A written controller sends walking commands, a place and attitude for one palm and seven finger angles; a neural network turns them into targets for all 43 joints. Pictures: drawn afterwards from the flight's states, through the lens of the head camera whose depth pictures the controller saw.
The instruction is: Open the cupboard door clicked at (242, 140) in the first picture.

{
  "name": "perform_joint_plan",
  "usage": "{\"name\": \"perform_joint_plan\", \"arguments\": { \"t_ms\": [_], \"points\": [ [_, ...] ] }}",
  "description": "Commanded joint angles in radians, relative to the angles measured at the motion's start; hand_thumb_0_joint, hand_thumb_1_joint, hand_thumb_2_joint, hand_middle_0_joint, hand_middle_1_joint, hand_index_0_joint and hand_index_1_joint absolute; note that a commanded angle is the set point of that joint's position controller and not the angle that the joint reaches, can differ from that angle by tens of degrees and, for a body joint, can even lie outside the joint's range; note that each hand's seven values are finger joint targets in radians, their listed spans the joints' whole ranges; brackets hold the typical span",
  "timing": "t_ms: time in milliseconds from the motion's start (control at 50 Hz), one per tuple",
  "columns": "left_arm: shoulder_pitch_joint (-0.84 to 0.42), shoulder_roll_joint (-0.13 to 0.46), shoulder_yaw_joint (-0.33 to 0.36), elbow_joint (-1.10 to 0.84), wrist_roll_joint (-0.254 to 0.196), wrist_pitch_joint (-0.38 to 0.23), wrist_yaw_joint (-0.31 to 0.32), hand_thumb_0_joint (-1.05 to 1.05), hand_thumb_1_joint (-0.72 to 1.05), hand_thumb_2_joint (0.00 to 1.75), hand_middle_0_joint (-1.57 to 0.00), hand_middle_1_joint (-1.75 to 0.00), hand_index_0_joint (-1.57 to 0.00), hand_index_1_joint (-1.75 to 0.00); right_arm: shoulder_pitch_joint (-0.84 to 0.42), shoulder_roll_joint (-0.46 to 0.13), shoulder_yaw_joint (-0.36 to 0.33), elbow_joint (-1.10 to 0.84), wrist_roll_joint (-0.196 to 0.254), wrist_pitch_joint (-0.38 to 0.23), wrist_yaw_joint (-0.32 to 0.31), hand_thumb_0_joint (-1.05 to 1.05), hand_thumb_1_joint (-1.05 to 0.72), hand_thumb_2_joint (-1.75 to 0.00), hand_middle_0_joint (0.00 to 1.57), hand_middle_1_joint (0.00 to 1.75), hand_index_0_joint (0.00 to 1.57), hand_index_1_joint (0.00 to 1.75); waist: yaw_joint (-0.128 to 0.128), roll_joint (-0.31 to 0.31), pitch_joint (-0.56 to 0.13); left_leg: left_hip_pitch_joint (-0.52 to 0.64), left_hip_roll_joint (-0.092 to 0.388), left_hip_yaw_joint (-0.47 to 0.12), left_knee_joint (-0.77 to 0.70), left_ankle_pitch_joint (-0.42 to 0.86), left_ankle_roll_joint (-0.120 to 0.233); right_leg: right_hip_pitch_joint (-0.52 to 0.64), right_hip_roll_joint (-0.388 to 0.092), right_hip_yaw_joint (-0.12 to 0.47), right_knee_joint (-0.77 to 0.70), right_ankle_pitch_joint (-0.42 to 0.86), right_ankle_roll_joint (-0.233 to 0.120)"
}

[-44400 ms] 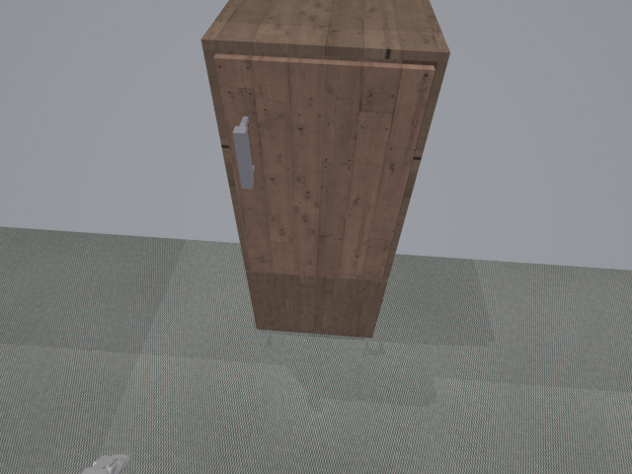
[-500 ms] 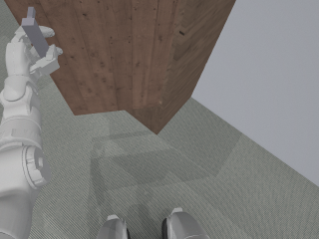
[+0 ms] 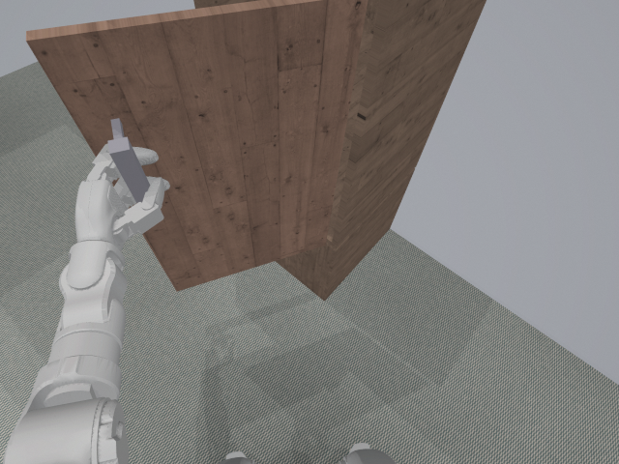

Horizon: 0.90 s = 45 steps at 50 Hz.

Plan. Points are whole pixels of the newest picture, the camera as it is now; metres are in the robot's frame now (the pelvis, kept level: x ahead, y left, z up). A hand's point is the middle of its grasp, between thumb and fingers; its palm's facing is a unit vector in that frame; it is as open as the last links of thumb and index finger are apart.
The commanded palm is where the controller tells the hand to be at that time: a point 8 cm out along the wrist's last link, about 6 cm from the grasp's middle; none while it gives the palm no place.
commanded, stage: pull the door open along its arc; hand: left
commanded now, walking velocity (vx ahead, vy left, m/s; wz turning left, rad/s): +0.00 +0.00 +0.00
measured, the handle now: (135, 170) +0.49 +0.21 +0.07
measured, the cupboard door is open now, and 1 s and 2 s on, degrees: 62 96 98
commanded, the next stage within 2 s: open thumb and fingers to let go in 0.68 s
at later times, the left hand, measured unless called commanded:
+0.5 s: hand (226, 269) +0.34 +0.09 +0.07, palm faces +0.51 -0.86 +0.00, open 6.3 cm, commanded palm +0.27 +0.12 +0.07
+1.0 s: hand (264, 290) +0.31 +0.04 +0.07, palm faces +0.48 -0.88 -0.03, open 6.9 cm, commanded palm +0.26 +0.08 +0.07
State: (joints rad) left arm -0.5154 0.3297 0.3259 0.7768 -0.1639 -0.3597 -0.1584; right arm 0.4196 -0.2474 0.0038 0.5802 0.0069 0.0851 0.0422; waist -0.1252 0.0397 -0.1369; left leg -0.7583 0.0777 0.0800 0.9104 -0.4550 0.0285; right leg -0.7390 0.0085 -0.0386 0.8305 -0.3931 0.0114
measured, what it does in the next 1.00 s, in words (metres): shifts its weight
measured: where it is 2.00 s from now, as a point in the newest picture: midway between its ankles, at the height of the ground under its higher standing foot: outside the picture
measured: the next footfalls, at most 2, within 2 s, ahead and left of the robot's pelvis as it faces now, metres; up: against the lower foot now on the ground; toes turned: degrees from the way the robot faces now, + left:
none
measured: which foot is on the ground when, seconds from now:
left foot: down 0.00-1.00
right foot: down 0.00-1.00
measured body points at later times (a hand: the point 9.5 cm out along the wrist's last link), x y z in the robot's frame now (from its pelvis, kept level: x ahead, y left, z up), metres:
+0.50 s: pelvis -0.01 -0.04 +0.00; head +0.03 -0.05 +0.45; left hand +0.30 +0.13 +0.07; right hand +0.16 -0.25 -0.10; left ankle -0.02 +0.09 -0.69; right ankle +0.00 -0.13 -0.69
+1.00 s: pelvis -0.01 -0.06 +0.01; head +0.02 -0.08 +0.45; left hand +0.28 +0.09 +0.07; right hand +0.18 -0.26 -0.10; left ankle -0.02 +0.09 -0.69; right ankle +0.00 -0.13 -0.69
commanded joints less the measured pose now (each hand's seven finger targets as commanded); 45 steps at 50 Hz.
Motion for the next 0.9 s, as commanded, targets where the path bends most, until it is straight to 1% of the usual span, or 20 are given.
{"name": "perform_joint_plan", "arguments": {
  "t_ms": [0, 20, 40, 60, 80, 120, 160, 180, 320, 340, 380, 480, 600, 640, 680, 740, 760, 780, 820, 880],
  "points": [
    [-0.016, 0.152, 0.100, -0.405, -0.081, -0.070, 0.099, 0.00, 0.90, 0.90, -0.40, -1.35, -0.40, -1.35, 0.000, -0.133, -0.065, -0.134, 0.012, -0.051, -0.006, 0.00, -0.90, -0.90, 0.20, 0.30, 0.20, 0.30, 0.146, 0.016, -0.366, 0.253, -0.045, -0.059, -0.119, 0.619, -0.017, 0.305, 0.043, -0.034, -0.039, 0.507, -0.027],
    [0.043, 0.084, 0.052, -0.439, -0.071, -0.057, 0.154, 0.00, 0.90, 0.90, -0.40, -1.35, -0.40, -1.35, -0.020, -0.125, -0.062, -0.139, 0.009, -0.060, -0.001, 0.00, -0.90, -0.90, 0.20, 0.30, 0.20, 0.30, 0.138, 0.033, -0.345, 0.253, -0.052, -0.050, -0.129, 0.589, -0.021, 0.314, 0.043, -0.033, -0.043, 0.503, -0.025],
    [0.065, 0.035, 0.057, -0.473, -0.077, -0.047, 0.217, 0.00, 0.90, 0.90, -0.40, -1.35, -0.40, -1.35, -0.037, -0.115, -0.061, -0.144, 0.010, -0.069, 0.002, 0.00, -0.90, -0.90, 0.20, 0.30, 0.20, 0.30, 0.142, -0.001, -0.311, 0.242, -0.051, -0.052, -0.139, 0.568, -0.027, 0.304, 0.041, -0.044, -0.049, 0.480, -0.024],
    [0.090, 0.007, 0.036, -0.499, -0.059, -0.039, 0.264, 0.00, 0.90, 0.90, -0.40, -1.35, -0.40, -1.35, -0.051, -0.114, -0.060, -0.142, 0.005, -0.074, 0.004, 0.00, -0.90, -0.90, 0.20, 0.30, 0.20, 0.30, 0.140, 0.009, -0.290, 0.239, -0.052, -0.050, -0.143, 0.540, -0.031, 0.298, 0.039, -0.045, -0.047, 0.462, -0.026],
    [0.097, 0.012, 0.041, -0.517, -0.040, -0.041, 0.311, 0.00, 0.90, 0.90, -0.40, -1.35, -0.40, -1.35, -0.055, -0.115, -0.061, -0.139, -0.002, -0.078, 0.004, 0.00, -0.90, -0.90, 0.20, 0.30, 0.20, 0.30, 0.135, -0.048, -0.276, 0.225, -0.056, -0.051, -0.142, 0.503, -0.028, 0.313, 0.039, -0.044, -0.050, 0.455, -0.026],
    [0.087, -0.029, 0.016, -0.534, 0.005, -0.041, 0.393, 0.00, 0.90, 0.90, -0.40, -1.35, -0.40, -1.35, -0.078, -0.104, -0.061, -0.133, -0.015, -0.081, 0.002, 0.00, -0.90, -0.90, 0.20, 0.30, 0.20, 0.30, 0.129, -0.058, -0.275, 0.210, -0.061, -0.046, -0.142, 0.455, -0.030, 0.320, 0.027, -0.034, -0.043, 0.447, -0.026],
    [0.102, -0.095, -0.044, -0.579, 0.059, -0.042, 0.468, 0.00, 0.90, 0.90, -0.40, -1.35, -0.40, -1.35, -0.104, -0.088, -0.056, -0.139, -0.030, -0.084, 0.005, 0.00, -0.90, -0.90, 0.20, 0.30, 0.20, 0.30, 0.140, -0.021, -0.273, 0.221, -0.064, -0.044, -0.143, 0.436, -0.033, 0.315, 0.017, -0.030, -0.036, 0.422, -0.031],
    [0.109, -0.107, -0.057, -0.602, 0.083, -0.042, 0.506, 0.00, 0.90, 0.90, -0.40, -1.35, -0.40, -1.35, -0.114, -0.084, -0.056, -0.142, -0.039, -0.085, 0.004, 0.00, -0.90, -0.90, 0.20, 0.30, 0.20, 0.30, 0.144, -0.030, -0.281, 0.228, -0.064, -0.046, -0.140, 0.435, -0.030, 0.318, 0.016, -0.029, -0.038, 0.415, -0.033],
    [0.124, -0.305, -0.234, -0.642, 0.210, 0.012, 0.735, 0.00, 0.90, 0.90, -0.40, -1.35, -0.40, -1.35, -0.194, -0.056, -0.052, -0.138, -0.071, -0.082, 0.003, 0.00, -0.90, -0.90, 0.20, 0.30, 0.20, 0.30, 0.125, -0.069, -0.292, 0.232, -0.069, -0.051, -0.126, 0.358, -0.029, 0.309, -0.001, -0.020, -0.053, 0.350, -0.032],
    [0.136, -0.334, -0.273, -0.658, 0.224, 0.021, 0.745, 0.00, 0.90, 0.90, -0.40, -1.35, -0.40, -1.35, -0.200, -0.053, -0.052, -0.141, -0.073, -0.082, 0.003, 0.00, -0.90, -0.90, 0.20, 0.30, 0.20, 0.30, 0.124, -0.055, -0.287, 0.237, -0.071, -0.049, -0.125, 0.354, -0.028, 0.310, -0.003, -0.016, -0.058, 0.352, -0.033],
    [0.152, -0.353, -0.314, -0.667, 0.246, 0.034, 0.756, 0.00, 0.90, 0.90, -0.40, -1.35, -0.40, -1.35, -0.198, -0.054, -0.056, -0.138, -0.078, -0.078, -0.002, 0.00, -0.90, -0.90, 0.20, 0.30, 0.20, 0.30, 0.108, -0.118, -0.288, 0.238, -0.069, -0.052, -0.121, 0.352, -0.024, 0.329, -0.004, -0.010, -0.071, 0.375, -0.030],
    [0.208, -0.420, -0.414, -0.720, 0.266, 0.054, 0.751, 0.00, 0.90, 0.90, -0.40, -1.35, -0.40, -1.35, -0.232, -0.043, -0.056, -0.144, -0.078, -0.073, -0.017, 0.00, -0.90, -0.90, 0.20, 0.30, 0.20, 0.30, 0.100, -0.122, -0.248, 0.248, -0.075, -0.049, -0.127, 0.320, -0.020, 0.350, -0.019, 0.014, -0.108, 0.385, -0.024],
    [0.335, -0.501, -0.504, -0.791, 0.254, 0.077, 0.743, 0.00, 0.90, 0.90, -0.40, -1.35, -0.40, -1.35, -0.262, -0.028, -0.047, -0.152, -0.076, -0.087, -0.025, 0.00, -0.90, -0.90, 0.20, 0.30, 0.20, 0.30, 0.108, -0.146, -0.217, 0.258, -0.080, -0.060, -0.141, 0.303, -0.023, 0.381, -0.039, 0.029, -0.137, 0.420, -0.012],
    [0.372, -0.528, -0.540, -0.833, 0.268, 0.082, 0.747, 0.00, 0.90, 0.90, -0.40, -1.35, -0.40, -1.35, -0.271, -0.021, -0.047, -0.158, -0.077, -0.096, -0.023, 0.00, -0.90, -0.90, 0.20, 0.30, 0.20, 0.30, 0.112, -0.120, -0.229, 0.273, -0.083, -0.058, -0.139, 0.311, -0.023, 0.385, -0.042, 0.027, -0.133, 0.434, -0.014],
    [0.422, -0.556, -0.577, -0.837, 0.293, 0.093, 0.750, 0.00, 0.90, 0.90, -0.40, -1.35, -0.40, -1.35, -0.270, -0.017, -0.045, -0.157, -0.077, -0.105, -0.020, 0.00, -0.90, -0.90, 0.20, 0.30, 0.20, 0.30, 0.109, -0.142, -0.214, 0.270, -0.081, -0.065, -0.135, 0.317, -0.023, 0.381, -0.043, 0.024, -0.133, 0.439, -0.016],
    [0.311, -0.510, -0.534, -0.824, 0.292, 0.095, 0.774, 0.00, 0.90, 0.90, -0.40, -1.35, -0.40, -1.35, -0.286, -0.016, -0.040, -0.138, -0.078, -0.109, -0.031, 0.00, -0.90, -0.90, 0.20, 0.30, 0.20, 0.30, 0.098, -0.138, -0.177, 0.251, -0.087, -0.071, -0.123, 0.262, -0.024, 0.339, -0.054, 0.043, -0.154, 0.349, -0.011],
    [0.219, -0.471, -0.495, -0.810, 0.289, 0.092, 0.788, 0.00, 0.90, 0.90, -0.40, -1.35, -0.40, -1.35, -0.292, -0.019, -0.036, -0.123, -0.081, -0.108, -0.039, 0.00, -0.90, -0.90, 0.20, 0.30, 0.20, 0.30, 0.086, -0.138, -0.167, 0.239, -0.089, -0.073, -0.116, 0.243, -0.022, 0.320, -0.062, 0.057, -0.162, 0.323, -0.005],
    [0.228, -0.455, -0.474, -0.805, 0.290, 0.090, 0.792, 0.00, 0.83, 0.87, -0.40, -1.34, -0.40, -1.34, -0.294, -0.015, -0.038, -0.116, -0.082, -0.108, -0.045, 0.00, -0.90, -0.90, 0.20, 0.30, 0.20, 0.30, 0.096, -0.152, -0.168, 0.234, -0.090, -0.073, -0.113, 0.237, -0.022, 0.327, -0.062, 0.069, -0.173, 0.303, -0.003],
    [0.249, -0.468, -0.470, -0.774, 0.275, 0.095, 0.791, 0.00, 0.69, 0.81, -0.38, -1.33, -0.38, -1.33, -0.309, -0.010, -0.034, -0.118, -0.081, -0.107, -0.048, 0.00, -0.90, -0.90, 0.20, 0.30, 0.20, 0.30, 0.107, -0.142, -0.179, 0.222, -0.096, -0.074, -0.117, 0.222, -0.024, 0.339, -0.070, 0.080, -0.179, 0.280, -0.004],
    [0.218, -0.476, -0.479, -0.751, 0.278, 0.094, 0.783, 0.00, 0.48, 0.72, -0.37, -1.30, -0.37, -1.30, -0.310, -0.011, -0.036, -0.109, -0.080, -0.104, -0.051, 0.00, -0.90, -0.90, 0.20, 0.30, 0.20, 0.30, 0.104, -0.146, -0.197, 0.228, -0.095, -0.076, -0.115, 0.229, -0.024, 0.338, -0.071, 0.081, -0.173, 0.295, -0.002]
  ]
}}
